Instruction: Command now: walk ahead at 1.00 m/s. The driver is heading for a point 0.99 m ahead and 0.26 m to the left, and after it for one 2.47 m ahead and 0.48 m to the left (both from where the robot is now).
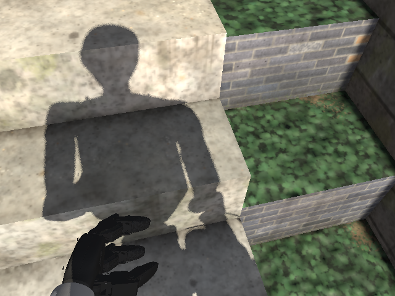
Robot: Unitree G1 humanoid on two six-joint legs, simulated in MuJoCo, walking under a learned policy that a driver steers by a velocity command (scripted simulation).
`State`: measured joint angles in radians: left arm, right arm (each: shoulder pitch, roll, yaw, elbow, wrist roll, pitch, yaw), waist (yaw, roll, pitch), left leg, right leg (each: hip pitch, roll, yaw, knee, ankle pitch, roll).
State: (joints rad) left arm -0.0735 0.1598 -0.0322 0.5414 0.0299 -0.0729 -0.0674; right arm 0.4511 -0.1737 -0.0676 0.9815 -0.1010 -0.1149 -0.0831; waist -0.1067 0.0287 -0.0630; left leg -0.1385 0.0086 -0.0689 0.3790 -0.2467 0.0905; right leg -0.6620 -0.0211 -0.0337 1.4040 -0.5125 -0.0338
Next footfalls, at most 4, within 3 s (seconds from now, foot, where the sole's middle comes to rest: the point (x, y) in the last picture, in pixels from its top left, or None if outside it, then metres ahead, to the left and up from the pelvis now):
0.06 right None -0.09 -0.18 -0.79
0.30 left None -0.10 0.01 -0.72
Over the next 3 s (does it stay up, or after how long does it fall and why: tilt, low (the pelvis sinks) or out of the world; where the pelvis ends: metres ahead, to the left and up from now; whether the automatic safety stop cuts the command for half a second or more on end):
falls after 0.74 s (tilt)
